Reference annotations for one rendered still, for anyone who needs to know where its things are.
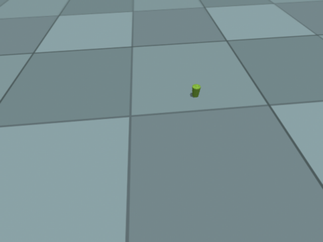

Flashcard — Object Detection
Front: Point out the cup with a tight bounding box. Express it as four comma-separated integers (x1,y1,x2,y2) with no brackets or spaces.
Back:
192,84,201,97

